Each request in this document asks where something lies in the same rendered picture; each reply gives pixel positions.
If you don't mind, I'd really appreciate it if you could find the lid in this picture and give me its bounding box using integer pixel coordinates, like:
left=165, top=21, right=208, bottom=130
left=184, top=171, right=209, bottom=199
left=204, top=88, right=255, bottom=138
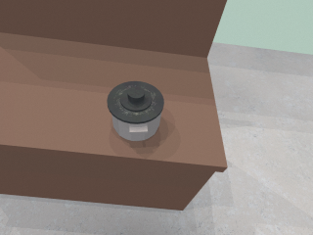
left=107, top=81, right=164, bottom=124

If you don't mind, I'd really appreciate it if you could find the knob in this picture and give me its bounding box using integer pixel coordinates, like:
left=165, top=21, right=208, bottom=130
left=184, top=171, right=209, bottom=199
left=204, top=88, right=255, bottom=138
left=127, top=86, right=145, bottom=103

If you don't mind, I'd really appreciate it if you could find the table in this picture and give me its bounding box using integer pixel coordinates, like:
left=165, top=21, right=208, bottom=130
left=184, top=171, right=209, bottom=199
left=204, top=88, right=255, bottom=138
left=0, top=0, right=228, bottom=211

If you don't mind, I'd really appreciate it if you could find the pot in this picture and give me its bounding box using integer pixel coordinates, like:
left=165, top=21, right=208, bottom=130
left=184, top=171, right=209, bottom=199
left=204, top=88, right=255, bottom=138
left=112, top=112, right=162, bottom=141

